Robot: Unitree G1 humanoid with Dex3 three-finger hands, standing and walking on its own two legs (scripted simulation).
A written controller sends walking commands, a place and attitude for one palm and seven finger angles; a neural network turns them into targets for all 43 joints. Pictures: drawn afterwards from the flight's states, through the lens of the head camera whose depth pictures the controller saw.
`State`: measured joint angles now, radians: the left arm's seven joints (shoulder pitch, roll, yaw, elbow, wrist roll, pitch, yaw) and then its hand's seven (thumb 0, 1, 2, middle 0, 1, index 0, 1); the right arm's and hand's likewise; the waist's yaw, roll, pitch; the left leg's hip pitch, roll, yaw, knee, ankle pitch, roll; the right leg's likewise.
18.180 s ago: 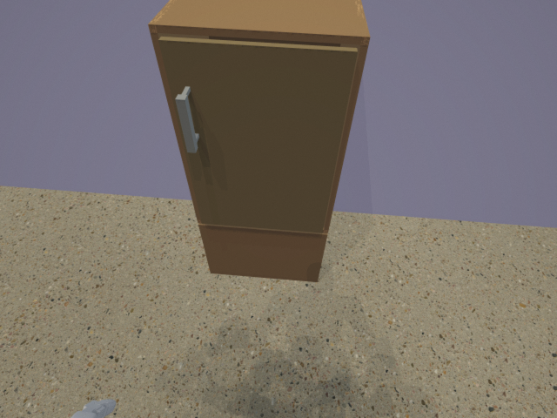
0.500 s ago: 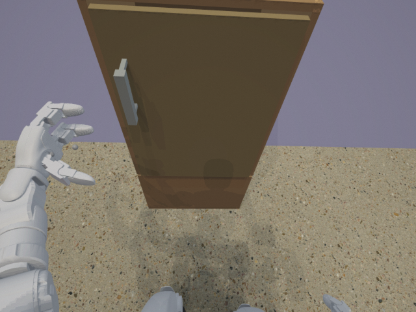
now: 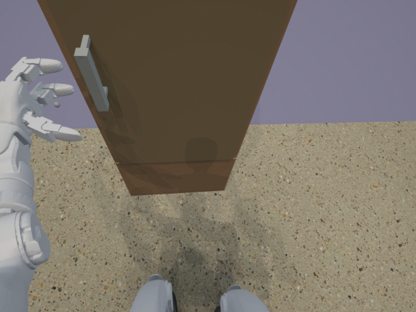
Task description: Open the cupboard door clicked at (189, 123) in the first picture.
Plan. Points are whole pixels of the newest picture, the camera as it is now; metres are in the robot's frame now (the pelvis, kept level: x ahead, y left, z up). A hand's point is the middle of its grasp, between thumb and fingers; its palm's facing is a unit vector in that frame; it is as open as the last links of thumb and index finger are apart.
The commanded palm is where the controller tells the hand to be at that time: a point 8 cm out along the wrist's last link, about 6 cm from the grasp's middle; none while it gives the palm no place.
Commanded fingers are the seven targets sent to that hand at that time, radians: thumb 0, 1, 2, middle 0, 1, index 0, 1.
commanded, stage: move the hooked fingers beside the handle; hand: left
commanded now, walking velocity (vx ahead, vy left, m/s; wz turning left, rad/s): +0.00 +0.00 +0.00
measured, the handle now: (95, 75) +0.56 +0.21 +0.08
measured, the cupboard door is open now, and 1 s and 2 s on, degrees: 0 0 0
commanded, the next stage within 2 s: slide the fingers in behind the handle in 1.06 s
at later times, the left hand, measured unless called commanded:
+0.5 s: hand (60, 92) +0.51 +0.26 +0.08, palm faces +0.04 -1.00 +0.00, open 14.0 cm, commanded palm +0.48 +0.30 +0.08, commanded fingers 0.00 -0.50 0.30 -0.30 -1.20 -0.30 -1.20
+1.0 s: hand (66, 92) +0.50 +0.25 +0.09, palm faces +0.05 -1.00 -0.02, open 14.0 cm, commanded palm +0.48 +0.30 +0.08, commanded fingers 0.00 -0.50 0.30 -0.30 -1.20 -0.30 -1.20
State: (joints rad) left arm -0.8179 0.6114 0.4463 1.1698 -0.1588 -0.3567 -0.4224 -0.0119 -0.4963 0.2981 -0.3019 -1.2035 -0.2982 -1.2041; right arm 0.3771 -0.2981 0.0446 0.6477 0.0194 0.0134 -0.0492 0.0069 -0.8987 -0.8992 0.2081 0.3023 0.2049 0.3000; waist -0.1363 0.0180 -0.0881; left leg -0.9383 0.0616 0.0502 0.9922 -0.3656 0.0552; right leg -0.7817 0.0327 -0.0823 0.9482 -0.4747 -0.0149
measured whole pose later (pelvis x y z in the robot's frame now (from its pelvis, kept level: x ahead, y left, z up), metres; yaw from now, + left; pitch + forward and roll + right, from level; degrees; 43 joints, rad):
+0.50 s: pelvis +0.02 +0.00 +0.00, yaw -2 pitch +21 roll -4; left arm -0.85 0.69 0.52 1.20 -0.13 -0.34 -0.44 -0.01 -0.49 0.30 -0.30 -1.20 -0.30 -1.20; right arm 0.42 -0.29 0.04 0.62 0.01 0.08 -0.03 0.00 -0.90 -0.90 0.21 0.30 0.20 0.30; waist -0.17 0.02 -0.11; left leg -0.99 0.09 0.06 1.02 -0.40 0.05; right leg -0.84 0.06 -0.07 0.95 -0.49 -0.02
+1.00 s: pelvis +0.01 +0.00 -0.01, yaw -1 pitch +20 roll -4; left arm -0.87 0.63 0.48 1.20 -0.10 -0.38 -0.35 -0.01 -0.50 0.30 -0.30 -1.20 -0.30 -1.20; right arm 0.37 -0.28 0.05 0.61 0.01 0.07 -0.03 0.00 -0.90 -0.90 0.21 0.30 0.20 0.30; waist -0.16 0.03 -0.10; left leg -0.99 0.07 0.05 1.03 -0.39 0.05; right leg -0.83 0.05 -0.08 0.97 -0.49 -0.01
